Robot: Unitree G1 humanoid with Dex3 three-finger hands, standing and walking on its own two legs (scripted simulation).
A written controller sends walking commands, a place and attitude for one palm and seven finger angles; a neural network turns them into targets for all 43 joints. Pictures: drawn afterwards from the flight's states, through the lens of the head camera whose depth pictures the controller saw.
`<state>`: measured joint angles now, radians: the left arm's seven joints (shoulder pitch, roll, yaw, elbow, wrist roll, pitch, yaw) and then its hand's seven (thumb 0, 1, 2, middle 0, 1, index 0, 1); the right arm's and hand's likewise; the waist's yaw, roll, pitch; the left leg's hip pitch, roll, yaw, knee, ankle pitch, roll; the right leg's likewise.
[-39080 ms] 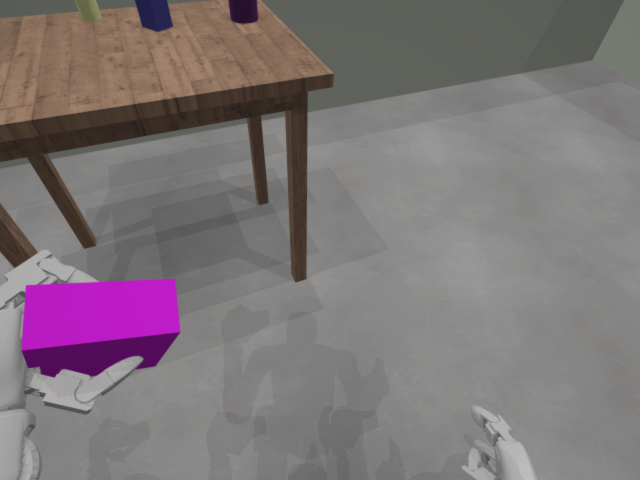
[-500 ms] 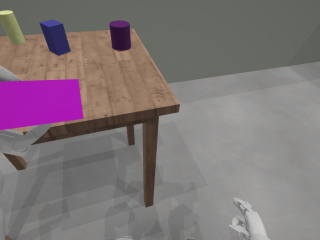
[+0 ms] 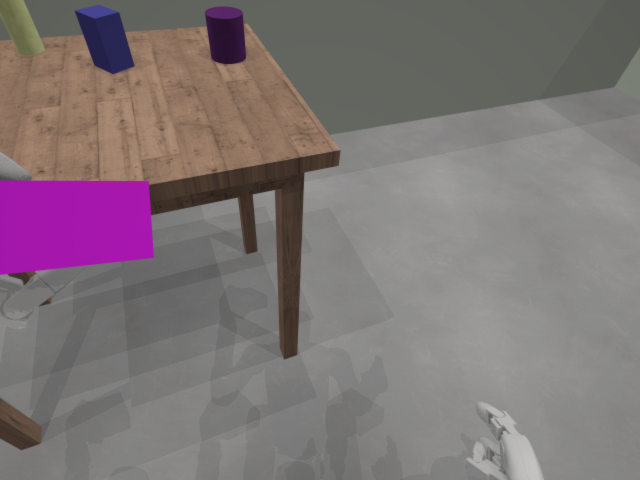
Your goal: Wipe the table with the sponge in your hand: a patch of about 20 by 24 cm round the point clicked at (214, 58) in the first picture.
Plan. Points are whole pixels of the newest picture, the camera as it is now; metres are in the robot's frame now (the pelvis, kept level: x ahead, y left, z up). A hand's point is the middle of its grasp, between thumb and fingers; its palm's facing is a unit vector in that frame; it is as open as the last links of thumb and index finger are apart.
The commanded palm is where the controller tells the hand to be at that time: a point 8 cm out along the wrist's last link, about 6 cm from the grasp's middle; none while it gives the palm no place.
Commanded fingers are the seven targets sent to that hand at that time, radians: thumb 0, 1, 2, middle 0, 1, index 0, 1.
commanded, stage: stop stepping back and stand still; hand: left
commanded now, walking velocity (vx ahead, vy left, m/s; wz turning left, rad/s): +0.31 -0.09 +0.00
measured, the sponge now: (72, 218) +0.24 +0.21 +0.27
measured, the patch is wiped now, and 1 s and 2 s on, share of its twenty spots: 1.00 1.00 1.00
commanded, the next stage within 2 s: stand and wait in 0.46 s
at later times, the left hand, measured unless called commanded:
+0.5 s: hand out of the picture +0.20 +0.24 +0.31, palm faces +0.56 -0.78 -0.28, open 9.6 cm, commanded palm +0.13 +0.27 +0.31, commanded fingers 0.00 0.10 1.30 -1.20 -1.60 -1.20 -1.60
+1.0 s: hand out of the picture +0.21 +0.24 +0.29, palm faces +0.48 -0.82 -0.32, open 9.6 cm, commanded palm +0.15 +0.29 +0.31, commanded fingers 0.00 0.10 1.30 -1.20 -1.60 -1.20 -1.60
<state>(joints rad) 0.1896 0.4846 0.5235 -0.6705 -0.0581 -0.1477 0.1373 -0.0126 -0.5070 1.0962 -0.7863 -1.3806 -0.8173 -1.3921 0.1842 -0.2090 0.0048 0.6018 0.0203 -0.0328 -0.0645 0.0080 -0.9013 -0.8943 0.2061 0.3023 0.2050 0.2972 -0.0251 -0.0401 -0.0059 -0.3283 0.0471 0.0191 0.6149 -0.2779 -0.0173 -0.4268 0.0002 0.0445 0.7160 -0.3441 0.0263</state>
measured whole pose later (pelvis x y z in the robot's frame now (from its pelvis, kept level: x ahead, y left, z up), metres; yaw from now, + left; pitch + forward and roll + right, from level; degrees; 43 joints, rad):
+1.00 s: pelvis -0.02 +0.01 +0.01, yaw -3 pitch -1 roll -2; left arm 0.23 0.42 0.50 -0.64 -0.05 -0.17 0.14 -0.01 -0.51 1.10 -0.78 -1.39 -0.81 -1.40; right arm 0.17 -0.22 0.01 0.60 0.02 -0.08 -0.04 0.01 -0.90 -0.89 0.20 0.30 0.20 0.30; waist 0.00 0.01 0.01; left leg -0.29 0.04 0.01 0.54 -0.24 0.00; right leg -0.21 0.05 -0.04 0.46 -0.24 -0.02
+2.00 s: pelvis -0.03 +0.02 +0.01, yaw -2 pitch -1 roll -2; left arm 0.22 0.43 0.49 -0.63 -0.04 -0.19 0.14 -0.01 -0.51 1.09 -0.79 -1.38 -0.82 -1.40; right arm 0.18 -0.21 0.02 0.62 0.01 -0.08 -0.04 0.01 -0.90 -0.89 0.21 0.30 0.20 0.30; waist 0.01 0.03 0.01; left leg -0.30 0.02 0.01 0.52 -0.21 0.02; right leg -0.21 0.03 -0.04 0.43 -0.21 -0.01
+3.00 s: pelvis -0.03 +0.03 +0.01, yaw -2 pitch -1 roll -2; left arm 0.21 0.42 0.48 -0.62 -0.05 -0.19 0.14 -0.01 -0.51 1.09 -0.79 -1.38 -0.82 -1.40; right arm 0.19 -0.21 0.03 0.62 0.00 -0.08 -0.04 0.01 -0.90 -0.89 0.21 0.30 0.20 0.30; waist 0.01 0.03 0.00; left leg -0.29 0.02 0.02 0.51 -0.20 0.02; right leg -0.21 0.03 -0.04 0.42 -0.20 -0.01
